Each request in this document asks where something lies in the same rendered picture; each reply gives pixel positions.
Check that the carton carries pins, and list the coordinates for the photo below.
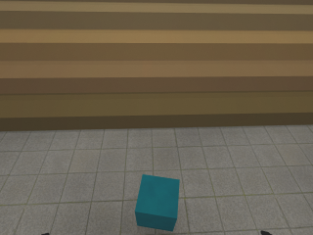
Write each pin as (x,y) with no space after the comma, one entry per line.
(157,202)

